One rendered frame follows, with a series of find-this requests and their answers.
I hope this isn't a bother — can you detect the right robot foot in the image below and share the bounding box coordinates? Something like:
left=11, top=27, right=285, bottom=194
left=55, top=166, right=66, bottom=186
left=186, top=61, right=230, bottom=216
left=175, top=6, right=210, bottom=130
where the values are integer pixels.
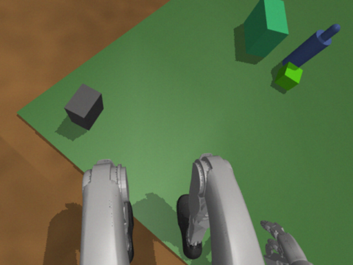
left=176, top=194, right=202, bottom=259

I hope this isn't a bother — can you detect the right robot hand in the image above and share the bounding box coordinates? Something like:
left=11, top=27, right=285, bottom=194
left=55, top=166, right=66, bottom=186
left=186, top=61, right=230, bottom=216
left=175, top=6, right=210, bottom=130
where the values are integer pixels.
left=260, top=220, right=308, bottom=265

